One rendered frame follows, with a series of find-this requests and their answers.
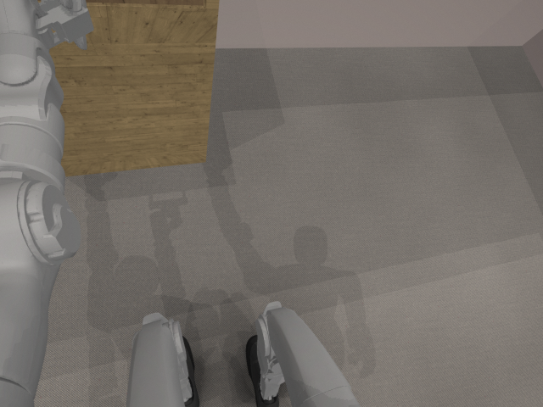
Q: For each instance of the right robot thigh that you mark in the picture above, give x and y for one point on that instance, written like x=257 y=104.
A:
x=311 y=376

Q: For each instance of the left robot hand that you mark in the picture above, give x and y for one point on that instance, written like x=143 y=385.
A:
x=70 y=19

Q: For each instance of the cabinet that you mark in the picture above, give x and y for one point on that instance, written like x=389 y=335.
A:
x=139 y=96

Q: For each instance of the robot left upper arm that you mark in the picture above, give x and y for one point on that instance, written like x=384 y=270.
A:
x=38 y=231

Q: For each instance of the left robot forearm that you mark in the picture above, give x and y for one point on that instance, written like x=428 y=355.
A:
x=31 y=126

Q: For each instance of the right robot foot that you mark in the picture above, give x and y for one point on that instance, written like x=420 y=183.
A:
x=254 y=373

